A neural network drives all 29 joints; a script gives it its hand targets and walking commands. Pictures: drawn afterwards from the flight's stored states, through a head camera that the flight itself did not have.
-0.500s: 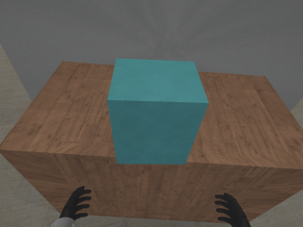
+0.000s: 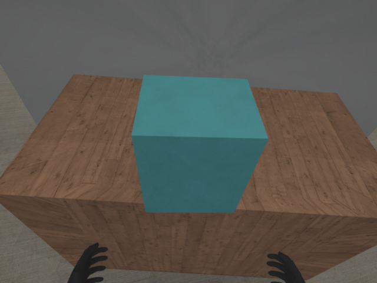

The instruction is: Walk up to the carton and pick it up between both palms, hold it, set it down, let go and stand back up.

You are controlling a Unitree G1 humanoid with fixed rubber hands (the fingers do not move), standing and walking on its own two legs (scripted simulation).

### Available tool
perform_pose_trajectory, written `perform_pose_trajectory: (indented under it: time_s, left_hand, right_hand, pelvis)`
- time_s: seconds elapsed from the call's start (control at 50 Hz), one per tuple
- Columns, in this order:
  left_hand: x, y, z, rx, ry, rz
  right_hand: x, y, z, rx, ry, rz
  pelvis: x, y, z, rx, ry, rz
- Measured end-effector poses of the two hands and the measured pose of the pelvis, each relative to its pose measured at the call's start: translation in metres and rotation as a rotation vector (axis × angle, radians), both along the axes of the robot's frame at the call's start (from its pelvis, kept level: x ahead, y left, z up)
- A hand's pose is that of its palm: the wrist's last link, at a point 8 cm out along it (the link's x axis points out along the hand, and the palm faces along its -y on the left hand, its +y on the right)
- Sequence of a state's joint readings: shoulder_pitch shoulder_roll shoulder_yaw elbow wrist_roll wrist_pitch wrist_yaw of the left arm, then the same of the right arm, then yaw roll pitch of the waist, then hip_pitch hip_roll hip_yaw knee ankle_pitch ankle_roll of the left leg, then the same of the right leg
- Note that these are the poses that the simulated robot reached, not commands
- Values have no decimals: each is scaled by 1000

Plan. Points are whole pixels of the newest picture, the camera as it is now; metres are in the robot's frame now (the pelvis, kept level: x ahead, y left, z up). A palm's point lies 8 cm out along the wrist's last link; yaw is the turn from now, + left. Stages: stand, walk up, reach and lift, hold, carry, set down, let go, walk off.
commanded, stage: let go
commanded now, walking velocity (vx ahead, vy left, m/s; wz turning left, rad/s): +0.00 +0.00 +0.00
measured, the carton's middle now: (193, 150) +0.40 +0.00 +0.06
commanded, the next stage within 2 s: stand in 0.06 s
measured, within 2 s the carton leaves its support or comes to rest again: neither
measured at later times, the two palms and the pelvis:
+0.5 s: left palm out of the picture +0.05 +0.25 -0.14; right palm out of the picture +0.06 -0.23 -0.13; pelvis +0.01 +0.01 -0.01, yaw +2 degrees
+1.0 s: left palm out of the picture -0.06 +0.23 -0.16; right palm out of the picture -0.04 -0.19 -0.15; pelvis -0.02 +0.03 +0.00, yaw +2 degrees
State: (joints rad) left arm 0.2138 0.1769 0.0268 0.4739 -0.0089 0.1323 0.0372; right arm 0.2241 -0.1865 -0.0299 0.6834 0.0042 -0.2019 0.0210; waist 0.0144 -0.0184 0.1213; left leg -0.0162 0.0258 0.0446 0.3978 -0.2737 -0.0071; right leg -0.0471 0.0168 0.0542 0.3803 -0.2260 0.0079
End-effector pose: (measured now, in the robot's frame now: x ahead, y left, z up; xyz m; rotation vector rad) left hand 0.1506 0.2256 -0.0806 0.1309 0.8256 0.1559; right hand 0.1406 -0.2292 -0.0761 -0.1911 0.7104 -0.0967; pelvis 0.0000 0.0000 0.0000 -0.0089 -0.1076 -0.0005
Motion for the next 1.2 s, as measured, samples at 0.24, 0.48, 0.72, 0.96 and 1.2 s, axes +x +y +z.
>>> perform_pose_trajectory:
  time_s: [0.24, 0.48, 0.72, 0.96, 1.2]
  left_hand:
    - [-25, 10, -27, 10, 86, -28]
    - [-96, 20, -62, -13, 300, 66]
    - [-144, 19, -72, -43, 428, 102]
    - [-199, 7, -77, -87, 561, 108]
    - [-234, -6, -78, -106, 635, 102]
  right_hand:
    - [-25, -6, -34, -31, 273, -19]
    - [-75, -4, -55, -39, 432, -80]
    - [-120, 17, -63, -14, 522, -107]
    - [-174, 40, -69, 30, 629, -124]
    - [-201, 48, -73, 51, 679, -125]
  pelvis:
    - [9, 1, -6, -16, 82, 18]
    - [13, 9, -12, -19, 100, 30]
    - [0, 19, -8, -14, 82, 31]
    - [-19, 26, -5, -4, 71, 32]
    - [-34, 26, -4, 2, 76, 33]
